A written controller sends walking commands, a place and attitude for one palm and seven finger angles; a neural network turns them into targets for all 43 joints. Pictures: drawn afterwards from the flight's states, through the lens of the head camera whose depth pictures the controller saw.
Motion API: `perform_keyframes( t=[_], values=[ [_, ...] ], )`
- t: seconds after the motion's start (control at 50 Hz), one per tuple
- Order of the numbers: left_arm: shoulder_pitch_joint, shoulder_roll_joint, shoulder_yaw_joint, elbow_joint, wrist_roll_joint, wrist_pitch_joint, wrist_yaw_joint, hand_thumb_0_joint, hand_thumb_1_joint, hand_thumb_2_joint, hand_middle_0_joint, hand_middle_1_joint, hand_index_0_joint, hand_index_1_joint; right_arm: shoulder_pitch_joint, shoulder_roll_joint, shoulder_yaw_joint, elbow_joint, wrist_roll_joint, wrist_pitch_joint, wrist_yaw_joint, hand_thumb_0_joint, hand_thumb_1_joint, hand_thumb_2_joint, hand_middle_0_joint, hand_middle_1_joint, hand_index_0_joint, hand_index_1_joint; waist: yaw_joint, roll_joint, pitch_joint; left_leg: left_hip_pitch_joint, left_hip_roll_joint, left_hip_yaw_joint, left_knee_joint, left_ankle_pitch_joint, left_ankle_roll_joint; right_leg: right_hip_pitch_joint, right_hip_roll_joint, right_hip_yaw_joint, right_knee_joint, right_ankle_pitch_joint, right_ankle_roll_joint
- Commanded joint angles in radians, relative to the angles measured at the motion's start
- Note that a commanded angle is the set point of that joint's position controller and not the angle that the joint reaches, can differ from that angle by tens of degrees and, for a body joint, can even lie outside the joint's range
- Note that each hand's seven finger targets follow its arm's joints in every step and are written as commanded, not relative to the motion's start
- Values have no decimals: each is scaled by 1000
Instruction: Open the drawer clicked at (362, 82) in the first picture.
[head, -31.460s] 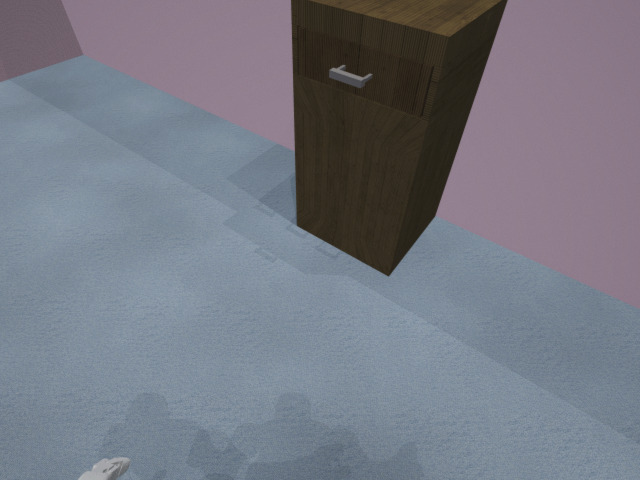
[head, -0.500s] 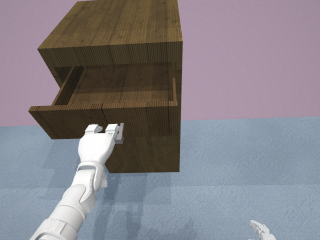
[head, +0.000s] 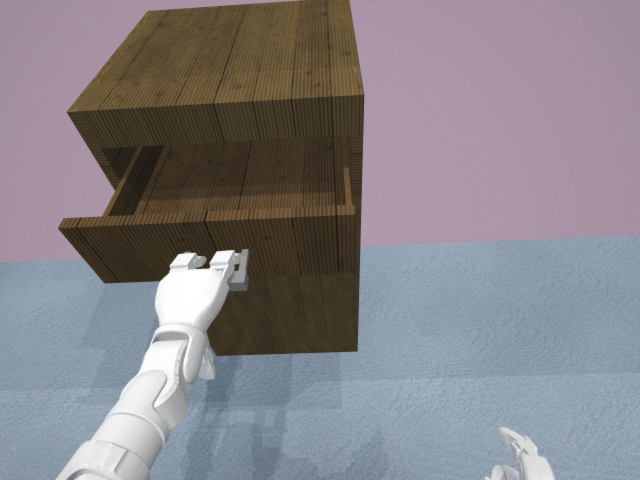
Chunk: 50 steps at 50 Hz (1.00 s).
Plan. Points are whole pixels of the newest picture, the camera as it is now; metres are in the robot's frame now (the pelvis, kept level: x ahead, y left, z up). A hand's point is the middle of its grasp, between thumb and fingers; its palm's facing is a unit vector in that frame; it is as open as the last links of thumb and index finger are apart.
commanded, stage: lift the hand off the handle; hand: left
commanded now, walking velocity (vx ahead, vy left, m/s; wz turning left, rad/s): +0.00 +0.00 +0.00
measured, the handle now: (213, 269) +0.40 +0.20 +0.02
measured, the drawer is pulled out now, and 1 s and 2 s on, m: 0.19 0.18 0.18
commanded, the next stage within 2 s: draw the hand back to the body in 1.02 s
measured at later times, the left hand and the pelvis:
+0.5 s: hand (189, 277) +0.33 +0.19 +0.09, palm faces +0.10 -0.10 -0.99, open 15.6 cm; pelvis +0.04 +0.00 +0.02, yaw +1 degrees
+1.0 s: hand (163, 234) +0.34 +0.20 +0.17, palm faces +0.17 -0.08 -0.98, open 16.2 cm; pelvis +0.03 +0.00 +0.02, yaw +1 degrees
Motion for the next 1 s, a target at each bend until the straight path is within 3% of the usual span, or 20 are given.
perform_keyframes(
  t=[0.0,0.02,0.14,0.26,0.42,0.48,0.52,0.54,0.56,0.62,0.68,0.72,0.74,0.78,0.82,0.84,0.88,0.92,0.94,0.98],
  values=[
    [-430,168,118,-434,13,-30,88,0,-500,300,-150,-300,-150,-300,-121,-97,-28,-154,-5,-57,6,0,-900,-900,200,300,200,300,-2,-39,-305,168,-23,18,-108,167,28,166,22,4,-142,129,-13],
    [-407,202,150,-452,16,-27,90,0,-500,300,-150,-300,-150,-300,-127,-100,-29,-157,-5,-60,7,0,-900,-900,200,300,200,300,8,-26,-307,175,-21,18,-113,183,26,181,23,4,-144,135,-16],
    [-359,198,136,-577,17,7,75,0,-500,300,-150,-300,-150,-300,-156,-93,-29,-154,-5,-56,26,0,-900,-900,200,300,200,300,11,14,-315,250,-15,14,-137,280,15,214,28,-8,-152,208,-21],
    [-283,213,148,-653,-12,53,20,0,-500,300,-150,-300,-150,-300,-197,-87,-15,-161,-3,-48,33,0,-900,-900,200,300,200,300,28,-55,-302,275,-17,18,-165,345,20,296,24,-12,-176,296,-12],
    [-242,224,136,-767,-22,82,-79,0,-500,300,-150,-300,-150,-300,-250,-81,5,-182,1,-28,47,0,-900,-900,200,300,200,300,41,-18,-272,335,-16,11,-199,422,15,348,27,-18,-209,354,-14],
    [-216,216,121,-749,-24,99,-115,0,-500,300,-150,-300,-150,-300,-260,-75,13,-178,-1,-15,52,0,-900,-900,200,300,200,300,45,-54,-235,320,-22,17,-211,393,21,356,22,-17,-227,351,-8],
    [-208,236,130,-681,-16,144,-148,0,-500,300,-150,-300,-150,-300,-277,-84,23,-173,5,10,57,0,-900,-900,200,300,200,300,46,-53,-187,304,-20,17,-235,362,15,360,23,-14,-250,324,-9],
    [-197,202,92,-655,-15,166,-170,0,-500,300,-150,-300,-150,-300,-278,-78,31,-173,4,16,61,0,-900,-900,200,300,200,300,46,-77,-170,296,-20,23,-241,351,19,361,16,-17,-255,316,-4],
    [-195,248,132,-654,-24,185,-189,0,-500,300,-150,-300,-150,-300,-281,-86,28,-170,9,34,63,0,-900,-900,200,300,200,300,45,-68,-158,290,-17,23,-253,348,17,380,15,-12,-264,324,-7],
    [-152,257,129,-681,-50,230,-270,0,-500,300,-150,-300,-150,-300,-318,-97,36,-207,17,59,74,0,-900,-900,200,300,200,300,55,-66,-183,301,-16,28,-256,374,19,430,12,-7,-260,377,-4],
    [-109,256,121,-742,-78,215,-338,0,-500,300,-150,-300,-150,-300,-320,-96,45,-232,14,71,81,0,-900,-900,200,300,200,300,55,-91,-183,297,-18,32,-260,385,28,462,8,-7,-256,416,4],
    [-133,323,176,-814,-77,187,-360,0,-500,300,-150,-300,-150,-300,-332,-102,46,-242,12,79,81,0,-900,-900,200,300,200,300,59,-61,-198,310,-14,27,-260,385,28,467,11,5,-260,409,-1],
    [-148,272,128,-841,-71,169,-367,0,-500,300,-150,-300,-150,-300,-328,-85,54,-255,6,71,85,0,-900,-900,200,300,200,300,63,-68,-213,304,-19,26,-260,386,32,472,4,-2,-254,395,2],
    [-166,302,169,-869,-76,131,-356,0,-500,300,-150,-300,-150,-300,-313,-89,48,-243,2,68,84,0,-900,-900,200,300,200,300,59,-48,-189,308,-18,24,-263,384,32,455,9,-1,-266,389,-1],
    [-213,401,265,-909,-88,100,-334,0,-500,300,-150,-300,-150,-300,-311,-98,43,-235,6,60,81,0,-900,-900,200,300,200,300,64,-6,-187,315,-14,13,-268,373,25,453,15,7,-272,363,-10],
    [-226,344,218,-889,-75,91,-325,0,-500,300,-150,-300,-150,-300,-307,-79,51,-236,1,47,85,0,-900,-900,200,300,200,300,69,-17,-198,310,-22,18,-261,378,27,454,9,3,-270,355,-7],
    [-210,328,222,-859,-89,85,-306,0,-500,300,-150,-300,-150,-300,-297,-85,45,-218,7,42,88,0,-900,-900,200,300,200,300,63,-10,-167,304,-18,14,-273,376,21,430,13,-3,-282,340,-9],
    [-257,376,262,-819,-103,101,-297,0,-500,300,-150,-300,-150,-300,-303,-95,39,-207,20,37,90,0,-900,-900,200,300,200,300,56,0,-155,302,-13,12,-279,339,13,420,16,2,-294,296,-11],
    [-249,307,194,-762,-87,116,-301,0,-500,300,-150,-300,-150,-300,-299,-87,47,-205,16,35,94,0,-900,-900,200,300,200,300,56,-31,-149,288,-17,20,-278,326,16,410,11,-3,-296,274,-6],
    [-234,263,145,-719,-95,147,-314,0,-500,300,-150,-300,-150,-300,-298,-99,44,-200,22,48,97,0,-900,-900,200,300,200,300,44,-47,-109,279,-14,20,-296,294,15,387,10,-8,-313,244,-3]
  ],
)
